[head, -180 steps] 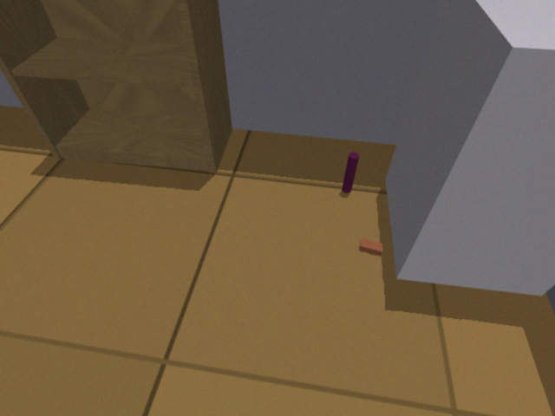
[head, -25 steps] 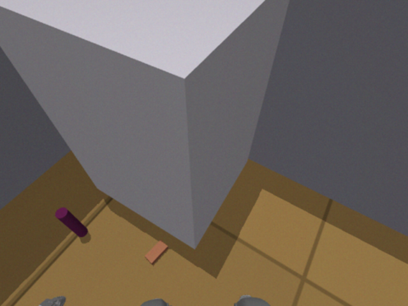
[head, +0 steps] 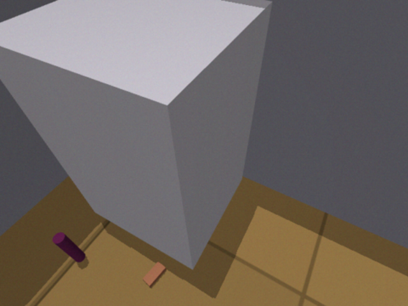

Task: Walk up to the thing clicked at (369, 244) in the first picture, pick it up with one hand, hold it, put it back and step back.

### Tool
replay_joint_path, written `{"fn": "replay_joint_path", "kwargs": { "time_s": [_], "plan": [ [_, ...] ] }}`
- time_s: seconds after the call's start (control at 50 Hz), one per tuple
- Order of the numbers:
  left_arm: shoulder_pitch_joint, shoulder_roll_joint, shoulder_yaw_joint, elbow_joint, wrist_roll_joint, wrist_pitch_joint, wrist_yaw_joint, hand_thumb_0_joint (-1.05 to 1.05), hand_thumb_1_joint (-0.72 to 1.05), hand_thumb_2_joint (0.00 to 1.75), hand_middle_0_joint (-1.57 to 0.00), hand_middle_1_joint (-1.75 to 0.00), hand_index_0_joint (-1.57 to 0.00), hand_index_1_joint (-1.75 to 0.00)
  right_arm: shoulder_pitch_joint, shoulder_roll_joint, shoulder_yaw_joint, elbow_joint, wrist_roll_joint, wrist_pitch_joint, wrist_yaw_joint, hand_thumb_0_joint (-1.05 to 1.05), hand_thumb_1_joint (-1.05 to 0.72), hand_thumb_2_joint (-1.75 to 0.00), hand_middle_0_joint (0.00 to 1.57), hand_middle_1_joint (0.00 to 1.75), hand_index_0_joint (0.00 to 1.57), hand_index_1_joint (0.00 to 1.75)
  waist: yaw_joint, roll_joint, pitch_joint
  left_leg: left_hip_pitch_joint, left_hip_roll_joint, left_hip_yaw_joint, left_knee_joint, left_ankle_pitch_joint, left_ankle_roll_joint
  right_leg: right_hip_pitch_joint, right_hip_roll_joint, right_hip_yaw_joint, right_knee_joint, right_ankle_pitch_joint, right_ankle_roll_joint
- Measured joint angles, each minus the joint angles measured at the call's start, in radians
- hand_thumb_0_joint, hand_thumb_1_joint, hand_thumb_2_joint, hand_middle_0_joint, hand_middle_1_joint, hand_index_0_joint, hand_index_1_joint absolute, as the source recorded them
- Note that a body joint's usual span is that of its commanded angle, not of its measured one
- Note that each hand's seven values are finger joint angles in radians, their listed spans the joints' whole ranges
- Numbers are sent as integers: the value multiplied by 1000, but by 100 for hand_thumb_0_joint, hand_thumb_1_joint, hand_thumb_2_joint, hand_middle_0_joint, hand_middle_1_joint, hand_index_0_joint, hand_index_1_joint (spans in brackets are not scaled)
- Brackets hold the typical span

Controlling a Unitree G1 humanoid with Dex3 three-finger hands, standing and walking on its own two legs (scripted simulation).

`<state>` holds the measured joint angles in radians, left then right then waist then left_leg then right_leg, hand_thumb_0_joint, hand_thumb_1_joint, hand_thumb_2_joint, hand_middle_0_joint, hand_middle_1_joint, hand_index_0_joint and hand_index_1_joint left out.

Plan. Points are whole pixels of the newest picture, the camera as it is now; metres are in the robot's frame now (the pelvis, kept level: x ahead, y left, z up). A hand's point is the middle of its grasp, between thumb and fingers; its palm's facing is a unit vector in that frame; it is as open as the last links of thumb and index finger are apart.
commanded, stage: walk up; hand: left
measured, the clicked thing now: (154, 274) +0.40 +0.25 -0.74
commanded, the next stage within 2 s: stand in 1.18 s
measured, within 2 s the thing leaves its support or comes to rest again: neither
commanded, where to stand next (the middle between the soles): +0.03 +0.01 m, yaw +3 degrees
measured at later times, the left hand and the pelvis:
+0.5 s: hand out of the picture +0.12 +0.26 -0.13, palm faces -0.01 -0.95 -0.31, open 7.4 cm; pelvis +0.02 +0.01 +0.02, yaw -1 degrees
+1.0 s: hand out of the picture +0.11 +0.26 -0.13, palm faces -0.02 -0.95 -0.32, open 7.4 cm; pelvis +0.02 +0.02 +0.02, yaw -1 degrees
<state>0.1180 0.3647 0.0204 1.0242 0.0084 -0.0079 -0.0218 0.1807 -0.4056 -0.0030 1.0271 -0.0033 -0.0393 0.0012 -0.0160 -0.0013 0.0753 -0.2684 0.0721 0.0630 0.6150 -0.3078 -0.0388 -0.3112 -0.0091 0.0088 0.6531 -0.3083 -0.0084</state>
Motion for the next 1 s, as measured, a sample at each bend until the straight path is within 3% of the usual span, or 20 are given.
{"fn": "replay_joint_path", "kwargs": {
  "time_s": [0.42,1.0],
  "plan": [
    [-68,-28,0,107,-9,7,-2,1,90,90,-20,-30,-20,-30,-72,39,9,113,-8,7,6,0,-90,-90,21,30,20,30,7,-3,-27,124,-4,16,-230,100,2,132,3,7,-253,116,14],
    [-41,-29,-3,136,0,11,6,1,90,90,-20,-30,-20,-30,-99,56,-13,119,-10,18,4,0,-90,-90,21,30,20,30,8,0,-31,180,-21,26,-300,115,14,185,-12,13,-320,132,31]
  ]
}}
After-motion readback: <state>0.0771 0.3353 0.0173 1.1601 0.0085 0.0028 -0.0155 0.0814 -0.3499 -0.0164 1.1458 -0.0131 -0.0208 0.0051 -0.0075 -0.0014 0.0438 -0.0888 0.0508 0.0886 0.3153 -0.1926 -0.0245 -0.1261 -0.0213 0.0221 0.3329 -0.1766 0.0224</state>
